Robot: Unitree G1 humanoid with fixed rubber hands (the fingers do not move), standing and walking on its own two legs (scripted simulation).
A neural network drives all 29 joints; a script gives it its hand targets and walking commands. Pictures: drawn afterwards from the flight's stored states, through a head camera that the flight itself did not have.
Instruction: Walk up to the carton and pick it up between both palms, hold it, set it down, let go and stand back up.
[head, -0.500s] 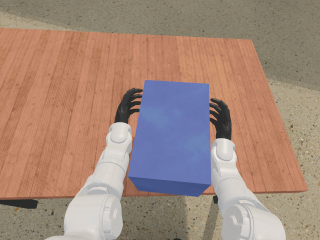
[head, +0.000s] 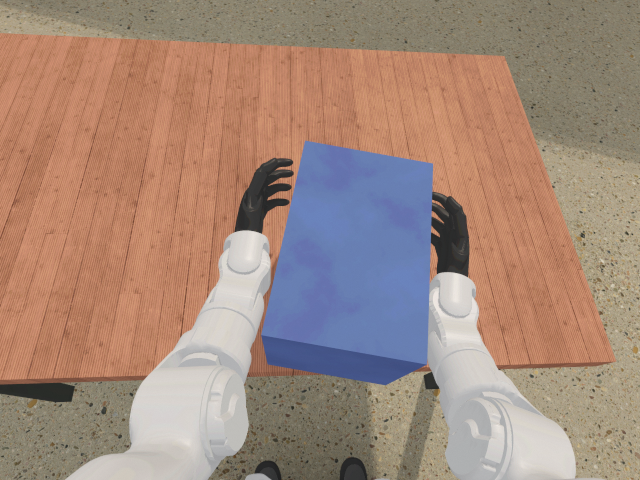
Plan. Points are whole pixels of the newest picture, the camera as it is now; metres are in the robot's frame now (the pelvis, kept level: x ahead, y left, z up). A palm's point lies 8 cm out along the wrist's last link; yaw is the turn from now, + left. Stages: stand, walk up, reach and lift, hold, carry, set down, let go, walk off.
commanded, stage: set down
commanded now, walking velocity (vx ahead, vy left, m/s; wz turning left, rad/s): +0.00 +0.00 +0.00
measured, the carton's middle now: (347, 268) +0.37 -0.04 -0.03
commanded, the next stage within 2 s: none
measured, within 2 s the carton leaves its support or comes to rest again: rests again in 0.04 s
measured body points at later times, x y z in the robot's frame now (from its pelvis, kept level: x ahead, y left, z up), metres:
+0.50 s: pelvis -0.03 +0.01 -0.01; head +0.06 +0.05 +0.43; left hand +0.43 +0.11 +0.03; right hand +0.37 -0.16 +0.03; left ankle -0.02 +0.10 -0.73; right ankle -0.03 -0.12 -0.73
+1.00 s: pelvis -0.08 +0.02 -0.01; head -0.01 +0.07 +0.43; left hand +0.37 +0.15 +0.02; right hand +0.31 -0.15 +0.02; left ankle -0.02 +0.10 -0.73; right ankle -0.03 -0.12 -0.73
